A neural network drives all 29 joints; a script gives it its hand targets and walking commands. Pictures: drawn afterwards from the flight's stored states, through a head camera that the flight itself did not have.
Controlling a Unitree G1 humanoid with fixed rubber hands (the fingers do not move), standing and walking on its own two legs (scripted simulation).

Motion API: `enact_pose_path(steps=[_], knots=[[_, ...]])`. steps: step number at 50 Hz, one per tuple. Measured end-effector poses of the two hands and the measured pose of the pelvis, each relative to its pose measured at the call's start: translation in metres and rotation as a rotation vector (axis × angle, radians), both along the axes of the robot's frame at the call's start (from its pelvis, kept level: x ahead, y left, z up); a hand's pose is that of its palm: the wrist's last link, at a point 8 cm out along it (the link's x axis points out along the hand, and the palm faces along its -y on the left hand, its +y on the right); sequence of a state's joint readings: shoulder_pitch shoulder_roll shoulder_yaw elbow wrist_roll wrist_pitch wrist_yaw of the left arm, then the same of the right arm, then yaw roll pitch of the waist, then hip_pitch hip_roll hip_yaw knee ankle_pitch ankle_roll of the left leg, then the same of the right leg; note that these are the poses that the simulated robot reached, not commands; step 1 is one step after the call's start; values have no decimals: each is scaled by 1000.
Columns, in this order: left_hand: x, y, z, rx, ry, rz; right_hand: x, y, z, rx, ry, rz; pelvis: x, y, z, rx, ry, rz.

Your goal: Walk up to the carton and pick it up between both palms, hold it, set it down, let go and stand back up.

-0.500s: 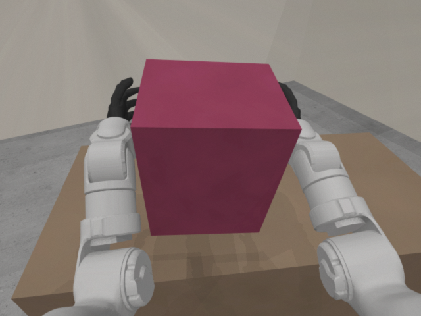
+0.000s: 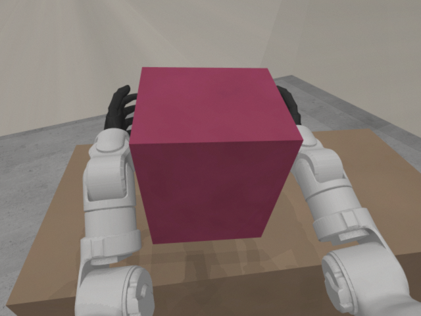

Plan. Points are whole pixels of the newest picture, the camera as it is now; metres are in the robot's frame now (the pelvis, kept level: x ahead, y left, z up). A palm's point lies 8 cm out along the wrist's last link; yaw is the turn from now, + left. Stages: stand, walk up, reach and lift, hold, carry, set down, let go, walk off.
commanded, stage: hold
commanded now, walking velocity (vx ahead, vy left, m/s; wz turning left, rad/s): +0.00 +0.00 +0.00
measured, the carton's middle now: (207, 160) +0.34 +0.00 +0.19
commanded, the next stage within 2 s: none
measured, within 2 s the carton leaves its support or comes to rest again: neither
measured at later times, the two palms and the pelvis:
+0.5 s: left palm (113, 127) +0.35 +0.15 +0.26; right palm (291, 125) +0.36 -0.15 +0.25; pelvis -0.01 -0.01 +0.00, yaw +0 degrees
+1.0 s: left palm (116, 129) +0.37 +0.15 +0.24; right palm (285, 126) +0.37 -0.15 +0.24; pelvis +0.00 +0.00 +0.00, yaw +0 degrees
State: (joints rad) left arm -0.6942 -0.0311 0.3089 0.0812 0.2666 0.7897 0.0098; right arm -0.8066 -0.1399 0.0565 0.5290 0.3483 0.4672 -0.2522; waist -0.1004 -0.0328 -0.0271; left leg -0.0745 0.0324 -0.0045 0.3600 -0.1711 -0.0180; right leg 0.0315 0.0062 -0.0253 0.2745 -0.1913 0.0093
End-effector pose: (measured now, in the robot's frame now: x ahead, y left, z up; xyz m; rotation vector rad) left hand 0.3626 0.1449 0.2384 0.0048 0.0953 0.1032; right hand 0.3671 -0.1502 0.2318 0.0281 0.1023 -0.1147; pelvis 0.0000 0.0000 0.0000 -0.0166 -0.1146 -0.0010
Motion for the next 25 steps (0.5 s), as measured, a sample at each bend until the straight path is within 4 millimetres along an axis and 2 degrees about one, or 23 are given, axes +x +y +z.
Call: enact_pose_path(steps=[16,25], knots=[[-14,0,11,-19,-8,5,-12,0,11,1,-6,5,-5,-5,0,5,-23,-3],[-11,2,17,-13,-2,-4,-11,1,15,3,0,-1,-12,-5,0,6,-11,-2]])
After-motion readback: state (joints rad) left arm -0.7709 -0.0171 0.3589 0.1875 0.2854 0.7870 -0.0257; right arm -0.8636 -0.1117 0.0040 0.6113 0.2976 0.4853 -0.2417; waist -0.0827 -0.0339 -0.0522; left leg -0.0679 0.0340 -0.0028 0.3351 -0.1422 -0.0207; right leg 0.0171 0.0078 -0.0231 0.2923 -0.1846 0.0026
